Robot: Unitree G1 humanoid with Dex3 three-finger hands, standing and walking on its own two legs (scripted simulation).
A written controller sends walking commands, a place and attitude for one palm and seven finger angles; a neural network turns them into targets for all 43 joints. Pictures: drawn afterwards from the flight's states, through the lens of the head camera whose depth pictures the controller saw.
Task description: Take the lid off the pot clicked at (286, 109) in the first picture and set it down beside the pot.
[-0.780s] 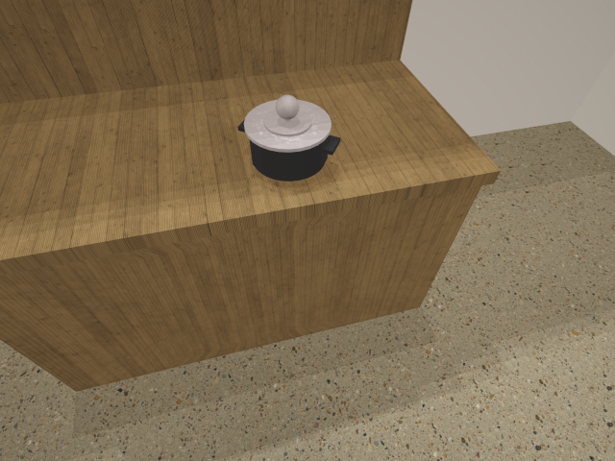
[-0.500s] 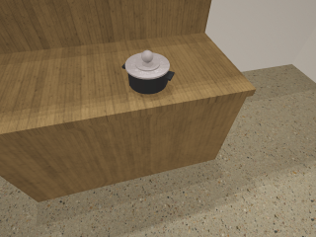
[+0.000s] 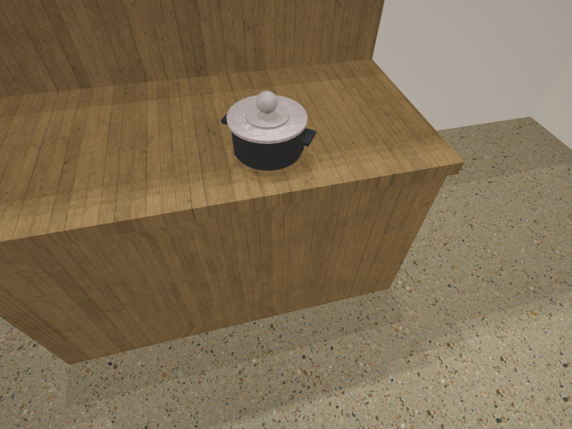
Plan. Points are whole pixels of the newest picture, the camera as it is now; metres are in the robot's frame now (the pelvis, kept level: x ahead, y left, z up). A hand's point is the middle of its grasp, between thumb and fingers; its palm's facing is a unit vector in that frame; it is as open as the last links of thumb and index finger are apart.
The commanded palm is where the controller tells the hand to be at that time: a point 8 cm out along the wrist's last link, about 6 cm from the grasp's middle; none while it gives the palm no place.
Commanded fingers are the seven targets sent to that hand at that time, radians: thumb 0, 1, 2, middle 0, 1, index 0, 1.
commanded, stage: turn to face it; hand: left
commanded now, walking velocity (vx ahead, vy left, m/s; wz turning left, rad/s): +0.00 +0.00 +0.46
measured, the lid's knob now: (266, 102) +0.75 +0.09 +0.05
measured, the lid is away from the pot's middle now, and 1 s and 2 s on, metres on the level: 0.00 0.00 0.00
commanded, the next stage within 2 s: take the last steps up to it in 0.62 s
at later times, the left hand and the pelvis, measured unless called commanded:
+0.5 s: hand out of the picture +0.01 +0.22 -0.19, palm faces +0.18 -0.96 -0.23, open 7.4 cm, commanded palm none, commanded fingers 0.00 0.90 0.90 -0.20 -0.30 -0.20 -0.30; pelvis -0.02 +0.01 -0.01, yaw +9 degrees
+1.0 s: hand out of the picture -0.06 +0.13 -0.16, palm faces +0.31 -0.93 -0.21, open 7.4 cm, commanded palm none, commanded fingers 0.00 0.90 0.90 -0.20 -0.30 -0.20 -0.30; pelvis +0.01 -0.04 +0.00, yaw +15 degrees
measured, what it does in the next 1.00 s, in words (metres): steps on the spot, turning left: right foot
